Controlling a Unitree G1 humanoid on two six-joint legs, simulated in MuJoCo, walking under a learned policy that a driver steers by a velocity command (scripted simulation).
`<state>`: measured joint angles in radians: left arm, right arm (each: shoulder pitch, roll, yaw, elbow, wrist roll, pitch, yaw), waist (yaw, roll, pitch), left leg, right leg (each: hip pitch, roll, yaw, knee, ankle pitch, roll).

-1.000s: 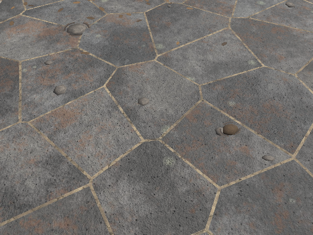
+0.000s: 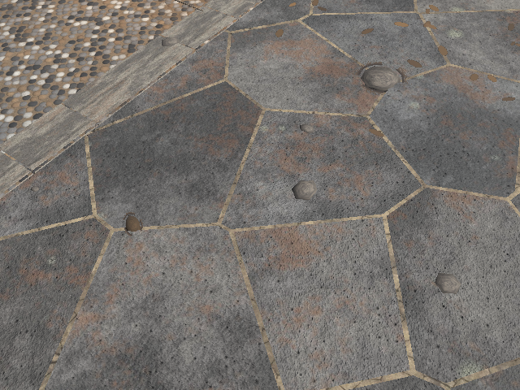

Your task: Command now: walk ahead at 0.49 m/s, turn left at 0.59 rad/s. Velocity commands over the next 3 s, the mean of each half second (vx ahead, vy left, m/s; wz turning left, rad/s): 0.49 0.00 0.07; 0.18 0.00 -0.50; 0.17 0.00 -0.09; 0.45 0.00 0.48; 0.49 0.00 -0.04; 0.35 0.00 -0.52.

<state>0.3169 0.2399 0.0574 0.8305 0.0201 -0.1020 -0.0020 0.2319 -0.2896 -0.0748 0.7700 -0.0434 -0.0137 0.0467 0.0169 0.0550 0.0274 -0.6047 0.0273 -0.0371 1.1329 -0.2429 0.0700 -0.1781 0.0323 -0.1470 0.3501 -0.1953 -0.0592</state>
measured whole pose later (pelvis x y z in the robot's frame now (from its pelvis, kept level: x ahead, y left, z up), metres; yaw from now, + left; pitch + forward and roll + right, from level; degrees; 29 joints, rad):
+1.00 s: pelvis +0.41 +0.02 -0.01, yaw -18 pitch +1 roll +2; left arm 0.23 0.25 0.07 0.80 0.01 0.01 0.00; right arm 0.14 -0.23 -0.04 0.80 -0.03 0.03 -0.03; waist 0.03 0.02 0.08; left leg -0.55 0.04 -0.05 1.09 -0.37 -0.03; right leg -0.37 0.13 0.02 0.44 -0.08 -0.13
